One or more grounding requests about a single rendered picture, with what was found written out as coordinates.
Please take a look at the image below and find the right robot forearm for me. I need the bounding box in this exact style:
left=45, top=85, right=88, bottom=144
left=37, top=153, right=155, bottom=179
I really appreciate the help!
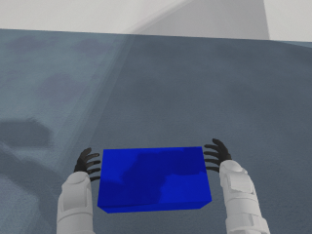
left=219, top=160, right=270, bottom=234

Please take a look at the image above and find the carton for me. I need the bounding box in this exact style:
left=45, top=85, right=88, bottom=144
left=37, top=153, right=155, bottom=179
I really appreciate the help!
left=97, top=146, right=212, bottom=214

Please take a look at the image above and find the left robot hand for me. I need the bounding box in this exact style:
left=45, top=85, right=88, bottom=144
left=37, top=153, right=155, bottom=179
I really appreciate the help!
left=73, top=147, right=101, bottom=182

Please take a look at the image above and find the left robot forearm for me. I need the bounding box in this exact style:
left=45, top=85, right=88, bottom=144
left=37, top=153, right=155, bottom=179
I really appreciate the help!
left=57, top=171, right=96, bottom=234

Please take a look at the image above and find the right robot hand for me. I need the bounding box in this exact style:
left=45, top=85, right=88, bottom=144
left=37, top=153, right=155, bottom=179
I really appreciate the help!
left=203, top=138, right=232, bottom=173

